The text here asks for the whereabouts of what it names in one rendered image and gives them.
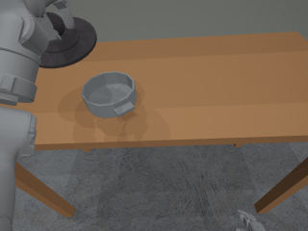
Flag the table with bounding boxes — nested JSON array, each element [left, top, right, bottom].
[[0, 31, 308, 218]]

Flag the pot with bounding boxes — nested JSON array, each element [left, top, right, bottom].
[[81, 71, 137, 118]]

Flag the lid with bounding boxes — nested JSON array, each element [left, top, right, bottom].
[[39, 16, 97, 69]]

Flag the robot left hand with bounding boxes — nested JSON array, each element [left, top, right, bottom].
[[40, 0, 75, 43]]

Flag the robot right hand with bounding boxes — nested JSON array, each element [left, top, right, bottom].
[[236, 210, 266, 231]]

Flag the robot left upper arm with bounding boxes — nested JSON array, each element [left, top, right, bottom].
[[0, 106, 38, 231]]

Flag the robot left forearm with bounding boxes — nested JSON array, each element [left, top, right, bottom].
[[0, 0, 49, 106]]

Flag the knob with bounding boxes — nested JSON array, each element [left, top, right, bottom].
[[41, 12, 65, 36]]

